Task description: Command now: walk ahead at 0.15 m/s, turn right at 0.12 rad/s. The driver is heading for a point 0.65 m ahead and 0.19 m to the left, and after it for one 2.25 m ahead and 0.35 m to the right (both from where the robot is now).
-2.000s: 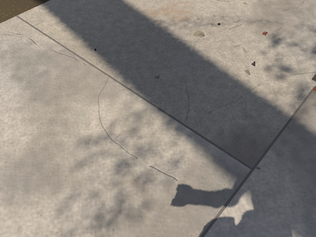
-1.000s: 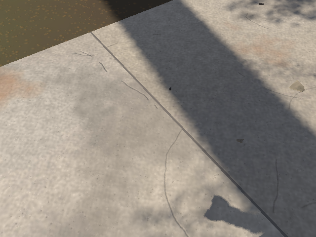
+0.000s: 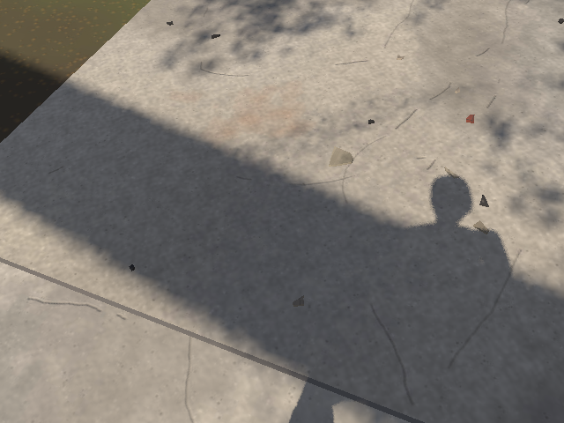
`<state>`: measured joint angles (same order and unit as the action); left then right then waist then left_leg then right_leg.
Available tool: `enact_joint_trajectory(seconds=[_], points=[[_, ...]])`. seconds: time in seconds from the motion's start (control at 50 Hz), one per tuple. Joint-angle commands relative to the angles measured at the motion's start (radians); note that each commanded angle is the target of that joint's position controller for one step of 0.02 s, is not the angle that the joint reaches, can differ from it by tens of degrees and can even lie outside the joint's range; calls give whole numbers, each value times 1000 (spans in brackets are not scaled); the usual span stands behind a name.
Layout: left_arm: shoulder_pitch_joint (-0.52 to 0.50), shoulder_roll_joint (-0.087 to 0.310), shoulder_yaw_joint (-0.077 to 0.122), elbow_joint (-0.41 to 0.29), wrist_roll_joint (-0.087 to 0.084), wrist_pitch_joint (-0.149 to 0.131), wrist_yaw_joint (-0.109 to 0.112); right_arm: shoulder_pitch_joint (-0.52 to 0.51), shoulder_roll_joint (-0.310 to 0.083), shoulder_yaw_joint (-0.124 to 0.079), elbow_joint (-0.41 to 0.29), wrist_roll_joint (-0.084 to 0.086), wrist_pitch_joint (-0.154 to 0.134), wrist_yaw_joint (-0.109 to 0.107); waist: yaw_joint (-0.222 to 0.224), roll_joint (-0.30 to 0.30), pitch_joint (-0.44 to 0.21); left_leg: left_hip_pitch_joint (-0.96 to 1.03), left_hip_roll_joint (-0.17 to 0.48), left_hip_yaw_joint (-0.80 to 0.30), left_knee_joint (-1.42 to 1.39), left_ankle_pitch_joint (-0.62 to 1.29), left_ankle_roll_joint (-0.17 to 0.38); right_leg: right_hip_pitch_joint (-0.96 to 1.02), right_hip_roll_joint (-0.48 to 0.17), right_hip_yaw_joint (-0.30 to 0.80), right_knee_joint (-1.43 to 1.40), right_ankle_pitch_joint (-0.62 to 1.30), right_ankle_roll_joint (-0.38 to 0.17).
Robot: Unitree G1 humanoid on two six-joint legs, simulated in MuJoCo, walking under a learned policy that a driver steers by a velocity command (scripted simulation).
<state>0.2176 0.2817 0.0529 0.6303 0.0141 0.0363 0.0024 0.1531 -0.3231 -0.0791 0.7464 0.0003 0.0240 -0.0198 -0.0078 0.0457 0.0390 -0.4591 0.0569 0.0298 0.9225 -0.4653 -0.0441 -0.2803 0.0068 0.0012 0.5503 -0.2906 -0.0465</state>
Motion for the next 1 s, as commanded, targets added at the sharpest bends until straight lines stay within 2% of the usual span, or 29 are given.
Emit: enact_joint_trajectory(seconds=[0.02,0.06,0.12,0.18,0.28,0.36,0.42,0.44,0.46,0.48,0.5,0.52,0.54,0.56,0.58,0.6,0.62,0.64,0.66,0.7,0.74,0.78,0.82,0.86,0.9,0.96,0.98,1.0], points=[[44,134,32,-18,-15,-46,10,-29,-100,-28,-46,7,-15,7,46,-228,-54,-247,21,-53,144,94,-3,211,-255,328,-356,-220,-152],[58,130,27,-4,-3,-60,21,-32,-103,-31,-37,24,-29,17,44,-215,-13,-268,15,-64,139,194,3,224,-250,299,-401,-209,-140],[91,129,33,20,5,-89,30,-42,-80,-28,-25,27,-51,22,60,-166,1,-318,3,-111,63,285,9,303,-267,230,-425,-100,-131],[94,135,41,42,0,-105,30,-28,-60,-24,-21,24,-56,25,58,-158,10,-317,-3,-137,-20,326,-1,318,-286,167,-447,-54,-133],[95,148,54,83,-7,-112,24,-44,-35,-10,-39,20,-54,36,67,-135,50,-307,26,-107,-115,371,-11,300,-311,61,-469,29,-142],[126,159,65,120,-16,-109,16,-113,-9,8,-83,23,-60,57,95,-118,85,-285,42,-50,-209,369,26,312,-316,-38,-451,114,-132],[133,176,75,139,-32,-102,10,-143,-12,14,-117,27,-62,74,95,-120,96,-233,35,-6,-264,312,73,328,-323,-86,-412,163,-115],[129,187,79,143,-36,-99,8,-140,-18,12,-126,28,-62,78,86,-122,89,-199,22,16,-275,281,93,332,-326,-100,-383,230,-107],[116,202,82,143,-39,-95,8,-112,-33,5,-129,27,-61,80,59,-132,61,-127,-9,48,-285,250,115,328,-322,-123,-320,403,-95],[94,212,84,141,-42,-90,10,-33,-56,-10,-116,26,-59,79,4,-134,3,11,-56,85,-308,254,139,304,-302,-166,-190,623,-72],[92,199,76,138,-43,-87,12,118,-105,-41,-75,28,-57,71,-76,-109,-97,242,-116,108,-344,287,171,238,-256,-220,27,774,-36],[104,166,59,125,-26,-93,15,302,-180,-78,-30,36,-47,54,-157,-41,-202,551,-80,-10,-347,280,218,24,-211,-229,311,618,17],[160,24,12,55,15,-114,8,309,-313,-95,-35,43,-51,41,-67,270,-278,817,211,-617,-488,34,401,-400,-22,-172,699,-229,99],[82,93,19,55,-23,-153,1,318,-235,-66,-73,31,-71,47,-122,134,-393,851,291,-885,-659,-103,445,-497,9,83,824,-298,86],[-6,158,35,26,-64,-171,-6,276,-178,-48,-62,21,-85,51,-127,82,-247,771,271,-743,-677,-20,394,-585,-41,88,824,-198,58],[-20,149,30,22,-55,-183,-2,224,-151,-39,-68,22,-91,51,-90,30,-169,645,228,-619,-661,83,362,-560,-87,80,754,-111,37],[-18,150,33,32,-24,-187,5,151,-120,-29,-83,18,-90,48,-48,-12,-115,513,189,-521,-661,200,338,-498,-118,82,667,-50,37],[4,153,40,39,-11,-180,5,102,-96,-18,-105,5,-91,44,-10,5,-93,419,153,-454,-681,290,327,-424,-138,91,615,-4,39],[19,149,42,41,-7,-168,1,80,-94,-17,-118,-1,-92,40,10,19,-83,364,138,-428,-704,352,332,-382,-137,88,585,21,48],[27,124,37,43,3,-148,-1,80,-106,-20,-114,7,-98,31,26,2,-63,293,116,-359,-724,479,342,-360,-125,65,514,57,78],[-44,103,29,17,7,-139,2,106,-124,-25,-100,13,-100,19,12,-7,-25,251,84,-304,-734,533,327,-376,-105,48,380,158,107],[-131,75,16,-5,5,-143,-2,136,-128,-27,-84,20,-95,10,-18,7,-7,222,39,-259,-720,514,289,-336,-71,42,199,298,116],[-213,58,8,-23,-4,-150,-12,172,-135,-30,-69,24,-89,4,-51,23,-2,205,25,-258,-711,459,264,-277,-34,30,63,393,118],[-242,60,4,-23,-16,-159,-27,208,-122,-25,-44,26,-90,2,-72,34,-7,247,56,-267,-712,416,258,-244,-33,31,-6,475,104],[-264,78,8,-28,-19,-166,-39,236,-117,-22,-23,23,-89,2,-81,42,3,345,99,-285,-676,437,251,-276,-42,41,-46,464,72],[-245,106,17,-31,-23,-165,-47,245,-129,-27,-5,14,-78,1,-61,58,3,493,154,-285,-604,637,228,-299,-35,22,-62,301,9],[-201,123,26,-22,-23,-164,-45,235,-137,-29,-5,12,-75,1,-35,66,-27,522,144,-263,-537,825,216,-237,-8,-6,-65,241,-17],[-92,150,42,6,-22,-164,-41,220,-135,-25,-8,9,-69,0,25,60,-102,524,107,-220,-396,1015,198,-90,28,-40,-85,248,-52]])
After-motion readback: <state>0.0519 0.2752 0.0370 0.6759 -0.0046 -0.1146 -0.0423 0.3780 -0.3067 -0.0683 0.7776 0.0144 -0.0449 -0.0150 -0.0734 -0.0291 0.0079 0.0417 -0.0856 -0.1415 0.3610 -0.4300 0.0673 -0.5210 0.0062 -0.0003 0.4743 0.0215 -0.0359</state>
